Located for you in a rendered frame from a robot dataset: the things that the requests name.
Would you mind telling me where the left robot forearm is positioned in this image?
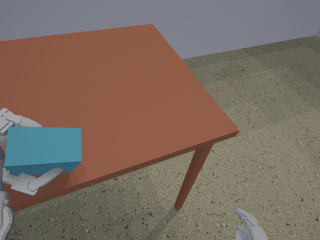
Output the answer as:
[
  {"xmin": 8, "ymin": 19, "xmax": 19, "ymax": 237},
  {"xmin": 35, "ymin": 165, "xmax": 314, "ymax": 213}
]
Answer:
[{"xmin": 0, "ymin": 191, "xmax": 15, "ymax": 240}]

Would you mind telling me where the robot left hand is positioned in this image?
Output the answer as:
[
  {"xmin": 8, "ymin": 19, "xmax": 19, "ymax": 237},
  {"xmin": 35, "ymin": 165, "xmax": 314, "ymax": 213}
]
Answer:
[{"xmin": 0, "ymin": 108, "xmax": 64, "ymax": 196}]

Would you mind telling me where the sponge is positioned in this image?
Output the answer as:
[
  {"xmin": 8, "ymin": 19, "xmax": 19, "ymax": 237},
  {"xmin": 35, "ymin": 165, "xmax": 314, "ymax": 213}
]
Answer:
[{"xmin": 4, "ymin": 126, "xmax": 82, "ymax": 177}]

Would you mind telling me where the table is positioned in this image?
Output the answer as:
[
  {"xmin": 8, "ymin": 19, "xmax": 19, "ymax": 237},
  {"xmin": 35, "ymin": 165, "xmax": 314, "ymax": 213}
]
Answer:
[{"xmin": 0, "ymin": 24, "xmax": 239, "ymax": 212}]

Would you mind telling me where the robot right hand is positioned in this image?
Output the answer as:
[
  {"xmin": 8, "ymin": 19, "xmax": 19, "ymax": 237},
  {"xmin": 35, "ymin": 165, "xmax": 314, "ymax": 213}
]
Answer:
[{"xmin": 233, "ymin": 208, "xmax": 269, "ymax": 240}]

